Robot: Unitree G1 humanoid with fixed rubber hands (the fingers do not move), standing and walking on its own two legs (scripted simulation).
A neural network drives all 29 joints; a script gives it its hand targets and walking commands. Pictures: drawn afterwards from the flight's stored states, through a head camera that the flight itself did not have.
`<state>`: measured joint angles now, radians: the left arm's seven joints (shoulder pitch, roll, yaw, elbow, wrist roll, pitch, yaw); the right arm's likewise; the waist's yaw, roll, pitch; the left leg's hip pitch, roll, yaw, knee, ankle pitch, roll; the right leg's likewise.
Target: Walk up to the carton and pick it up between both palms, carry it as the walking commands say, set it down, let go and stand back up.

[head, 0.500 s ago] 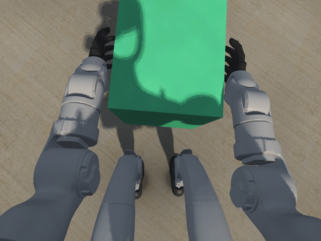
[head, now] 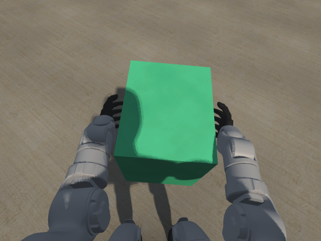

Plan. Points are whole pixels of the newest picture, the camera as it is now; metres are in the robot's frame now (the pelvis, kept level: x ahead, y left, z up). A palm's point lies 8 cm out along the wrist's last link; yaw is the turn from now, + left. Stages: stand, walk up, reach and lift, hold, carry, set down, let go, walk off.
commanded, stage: reach and lift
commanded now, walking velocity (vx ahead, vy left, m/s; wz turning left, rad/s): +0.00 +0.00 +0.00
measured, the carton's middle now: (164, 129) +0.43 -0.02 -0.03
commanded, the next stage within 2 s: hold in 1.82 s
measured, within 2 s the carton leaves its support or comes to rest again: neither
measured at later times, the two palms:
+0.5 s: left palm (103, 115) +0.39 +0.13 +0.09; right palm (232, 124) +0.36 -0.18 +0.09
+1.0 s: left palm (95, 120) +0.38 +0.15 +0.09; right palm (227, 123) +0.36 -0.16 +0.10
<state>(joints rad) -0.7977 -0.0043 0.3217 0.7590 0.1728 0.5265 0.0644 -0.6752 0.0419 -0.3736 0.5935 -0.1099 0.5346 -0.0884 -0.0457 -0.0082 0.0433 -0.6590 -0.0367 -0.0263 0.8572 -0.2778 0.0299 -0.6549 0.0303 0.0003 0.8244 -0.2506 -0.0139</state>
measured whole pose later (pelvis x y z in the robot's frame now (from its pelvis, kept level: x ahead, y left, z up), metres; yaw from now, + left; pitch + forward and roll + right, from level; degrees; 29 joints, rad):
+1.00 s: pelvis +0.05 +0.00 +0.03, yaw +0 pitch -3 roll +0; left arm -0.51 -0.05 0.24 0.61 0.20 0.72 0.03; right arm -0.41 0.09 -0.27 0.44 -0.20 0.76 -0.05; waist 0.00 -0.01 -0.10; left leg -0.30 -0.04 -0.03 0.62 -0.27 0.03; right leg -0.31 0.03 0.01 0.60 -0.25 -0.01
